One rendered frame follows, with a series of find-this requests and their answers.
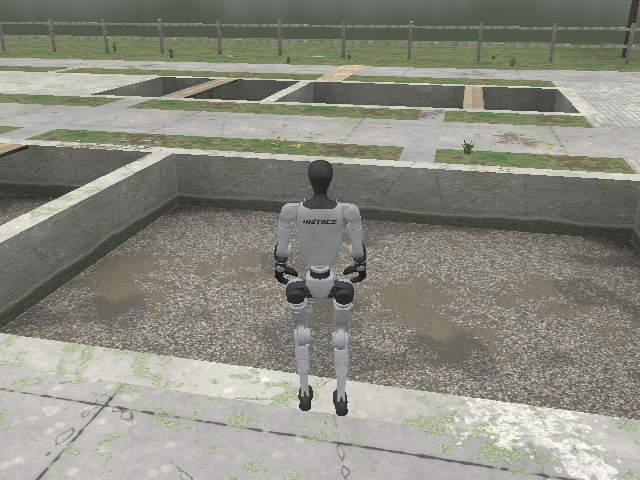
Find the right robot forearm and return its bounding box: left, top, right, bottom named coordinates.
left=352, top=243, right=366, bottom=271

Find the robot right hand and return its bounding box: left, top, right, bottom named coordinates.
left=343, top=266, right=367, bottom=283

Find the robot torso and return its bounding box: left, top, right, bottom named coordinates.
left=297, top=198, right=344, bottom=299

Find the robot left hand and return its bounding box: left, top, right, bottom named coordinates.
left=274, top=267, right=298, bottom=285

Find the right robot upper arm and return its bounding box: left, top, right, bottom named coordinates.
left=341, top=203, right=364, bottom=258

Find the left robot forearm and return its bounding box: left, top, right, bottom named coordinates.
left=274, top=242, right=288, bottom=272

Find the robot right shin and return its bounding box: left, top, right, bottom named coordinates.
left=334, top=332, right=349, bottom=402

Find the left robot upper arm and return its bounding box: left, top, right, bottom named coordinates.
left=276, top=203, right=299, bottom=257

